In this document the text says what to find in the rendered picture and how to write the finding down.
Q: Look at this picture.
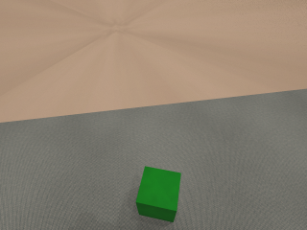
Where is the carton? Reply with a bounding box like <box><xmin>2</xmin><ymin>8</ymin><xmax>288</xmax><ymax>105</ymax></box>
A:
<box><xmin>135</xmin><ymin>166</ymin><xmax>181</xmax><ymax>222</ymax></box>

